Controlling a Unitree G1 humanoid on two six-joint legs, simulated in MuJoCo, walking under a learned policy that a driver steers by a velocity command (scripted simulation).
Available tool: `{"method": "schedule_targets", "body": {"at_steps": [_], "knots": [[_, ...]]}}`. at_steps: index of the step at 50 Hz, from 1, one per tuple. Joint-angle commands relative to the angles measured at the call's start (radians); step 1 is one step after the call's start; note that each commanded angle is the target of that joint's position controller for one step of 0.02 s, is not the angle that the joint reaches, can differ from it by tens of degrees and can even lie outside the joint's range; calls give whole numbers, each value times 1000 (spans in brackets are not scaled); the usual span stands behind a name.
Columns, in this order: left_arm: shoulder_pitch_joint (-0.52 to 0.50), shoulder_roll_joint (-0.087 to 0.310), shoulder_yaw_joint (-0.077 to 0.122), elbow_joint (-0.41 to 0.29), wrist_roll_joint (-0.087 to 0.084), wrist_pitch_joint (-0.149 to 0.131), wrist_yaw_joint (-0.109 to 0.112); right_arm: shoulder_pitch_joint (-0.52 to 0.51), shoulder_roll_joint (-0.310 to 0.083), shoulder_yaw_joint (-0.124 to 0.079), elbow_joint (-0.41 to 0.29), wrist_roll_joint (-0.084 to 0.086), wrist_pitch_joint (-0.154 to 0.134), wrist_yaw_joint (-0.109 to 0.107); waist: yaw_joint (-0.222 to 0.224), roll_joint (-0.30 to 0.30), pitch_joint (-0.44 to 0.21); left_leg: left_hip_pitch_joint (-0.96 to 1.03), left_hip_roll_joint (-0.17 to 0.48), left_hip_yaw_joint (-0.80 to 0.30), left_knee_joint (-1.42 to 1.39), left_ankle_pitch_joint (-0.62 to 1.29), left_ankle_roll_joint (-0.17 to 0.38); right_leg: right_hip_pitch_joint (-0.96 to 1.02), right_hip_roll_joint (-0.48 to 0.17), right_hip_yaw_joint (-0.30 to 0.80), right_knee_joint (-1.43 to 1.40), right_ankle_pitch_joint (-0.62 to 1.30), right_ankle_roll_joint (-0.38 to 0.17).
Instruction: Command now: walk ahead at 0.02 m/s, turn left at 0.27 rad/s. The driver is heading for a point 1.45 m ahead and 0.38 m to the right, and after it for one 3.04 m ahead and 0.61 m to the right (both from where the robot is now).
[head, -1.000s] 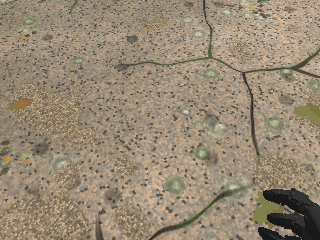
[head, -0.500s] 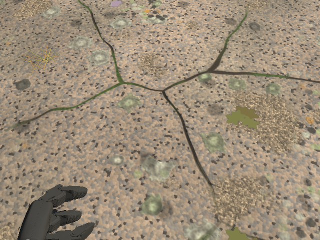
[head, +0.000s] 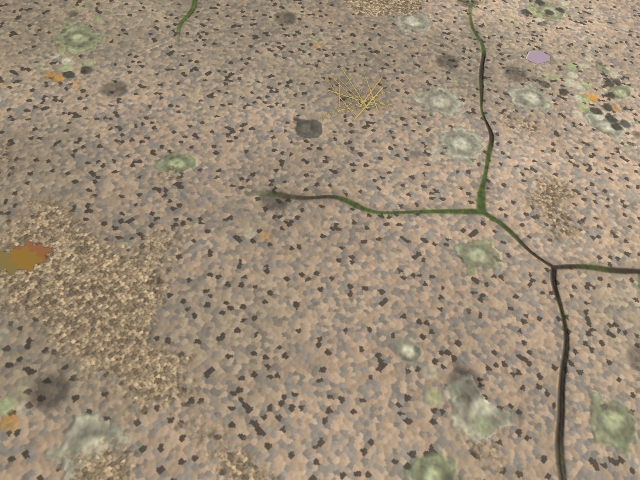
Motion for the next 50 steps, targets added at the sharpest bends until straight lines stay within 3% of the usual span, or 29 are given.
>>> {"method": "schedule_targets", "body": {"at_steps": [1, 3, 4, 6, 8, 9, 12, 15, 17, 19, 20, 21, 22, 23, 24, 25, 26, 27, 31, 34, 38, 40, 42, 43, 45, 47, 48, 49, 50], "knots": [[38, 47, 3, -19, -10, -4, -5, -53, -71, -2, -76, -12, -23, -15, 13, 137, -217, 217, 226, -165, -178, 396, 138, 11, -36, 23, 8, 75, 23], [55, 2, -19, -1, -14, 0, -13, -64, -18, 22, -48, -22, -29, -12, 12, 133, -200, 209, 208, -106, -189, 321, 128, 92, -70, 33, -168, 109, 34], [57, -5, -26, 4, -16, 2, -19, -73, -20, 22, -37, -30, -30, -9, 3, 151, -179, 187, 205, -88, -202, 258, 128, 142, -76, 27, -247, 113, 37], [31, 40, -22, -12, -22, 5, -26, -79, -80, 4, -17, -39, -26, -5, -28, 181, -117, 151, 232, -104, -229, 149, 153, 178, -67, 3, -317, 73, 35], [30, 94, -9, -33, -32, 7, -26, -75, -137, -17, 0, -30, -14, -4, -45, 178, -69, 172, 281, -149, -236, 127, 185, 126, -59, -16, -304, 1, 28], [38, 99, -7, -39, -35, 7, -25, -79, -139, -20, 6, -23, -9, -6, -46, 165, -58, 194, 305, -166, -231, 158, 196, 99, -66, -14, -293, -26, 24], [77, 68, -10, -44, -34, 11, -28, -106, -117, -24, 16, -13, -3, -12, -33, 136, -76, 263, 346, -156, -197, 339, 211, 71, -83, -21, -271, -79, 20], [112, 49, -11, -50, -38, 17, -37, -146, -110, -34, 16, -10, 0, -14, -13, 132, -117, 293, 347, -88, -160, 478, 199, 119, -76, -54, -314, -82, 10], [134, 45, -8, -55, -41, 22, -47, -166, -113, -41, 19, -3, 3, -14, 4, 140, -139, 299, 344, -39, -129, 502, 176, 171, -61, -83, -395, -39, -9], [191, 43, -1, -49, -41, 25, -55, -191, -112, -48, 27, 16, 7, -15, 47, 143, -153, 257, 315, 42, -48, 436, 111, 286, -30, -116, -582, 116, -51], [219, 76, 13, -48, -33, 24, -47, -151, -93, -49, 48, 22, 5, -13, 55, 82, -141, 177, 259, 107, 60, 276, 31, 372, -31, -44, -707, 278, -99], [253, 216, 51, -63, -26, 18, -26, -154, -47, -40, 23, -11, -1, -8, 33, -192, -139, -95, 126, 210, 340, -91, -83, 541, -251, 310, -772, 672, -213], [253, 261, 54, -88, 8, 0, -30, -289, -22, -28, -43, -26, -12, -11, 72, -282, -144, -336, -44, 89, 548, -471, -131, 591, -384, 567, -786, 862, -409], [247, 226, 47, -99, 22, -21, -35, -304, -52, -35, -40, -17, -21, -10, 89, -132, -186, -371, -20, -26, 657, -461, -121, 614, -368, 519, -796, 791, -426], [200, 203, 42, -103, 7, -34, -31, -283, -66, -42, -26, -1, -26, -9, 50, -72, -161, -388, -1, -52, 665, -363, -108, 615, -303, 435, -783, 736, -367], [150, 180, 38, -113, -19, -32, -22, -255, -73, -47, -5, -2, -29, -16, 25, -26, -147, -402, 12, -54, 630, -286, -109, 611, -257, 383, -772, 696, -314], [117, 152, 28, -124, -40, -24, -11, -241, -88, -53, 4, -8, -29, -22, 14, -35, -144, -389, 22, -61, 597, -231, -117, 601, -233, 356, -771, 691, -288], [115, 141, 22, -134, -43, -14, -2, -233, -77, -52, 7, -6, -31, -19, 9, -53, -153, -349, 7, -56, 599, -191, -129, 578, -208, 344, -769, 716, -280], [138, 159, 28, -152, -33, 5, 12, -221, -53, -45, 19, 6, -39, -12, 17, -56, -160, -315, -38, -61, 456, -110, -154, 575, -160, 361, -759, 668, -265], [114, 121, 6, -160, -15, 12, 18, -177, -63, -41, 56, 13, -30, -7, 29, -97, -177, -239, 3, -24, 376, -56, -171, 548, -167, 298, -743, 644, -250], [81, 28, -47, -134, 25, 3, -1, -159, -35, -21, 72, 12, -30, 14, 39, -114, -148, -41, 71, 6, 235, -41, -153, 423, -161, 242, -762, 600, -250], [68, 58, -45, -119, 34, -3, -14, -167, -63, -23, 67, 20, -32, 20, 52, -123, -98, 1, 66, 30, 187, -66, -133, 391, -176, 241, -776, 559, -262], [64, 123, -25, -108, 23, 2, -12, -178, -114, -34, 47, 33, -35, 23, 60, -120, -50, -55, 46, 51, 170, -143, -112, 428, -203, 263, -755, 579, -279], [66, 140, -18, -104, 15, 7, -7, -171, -121, -35, 41, 38, -38, 26, 60, -108, -42, -80, 40, 52, 157, -168, -102, 461, -221, 274, -738, 616, -286], [56, 142, -11, -101, -2, 17, 7, -132, -108, -32, 42, 42, -44, 36, 42, -85, -53, -90, 36, 60, 110, -160, -85, 520, -243, 276, -696, 703, -285], [36, 130, -8, -104, -14, 22, 18, -77, -96, -30, 51, 38, -49, 44, 7, -67, -75, -22, 28, 64, -21, -15, -55, 526, -224, 230, -640, 724, -244], [43, 117, -6, -106, -14, 17, 22, -54, -125, -39, 50, 32, -51, 42, 0, -19, -97, 54, 46, -7, -85, 180, -19, 490, -171, 179, -571, 638, -192], [27, 86, -7, -140, 12, 4, 21, -9, -222, -67, 47, 24, -55, 36, 17, 180, -143, 185, 180, -257, -108, 544, 73, 354, -28, 60, -366, 439, -105], [-62, 69, -11, -177, 36, -7, 19, 54, -252, -79, 56, 23, -57, 36, -36, 321, -136, 327, 335, -513, -165, 767, 254, 78, 142, 5, -155, -155, -19]]}}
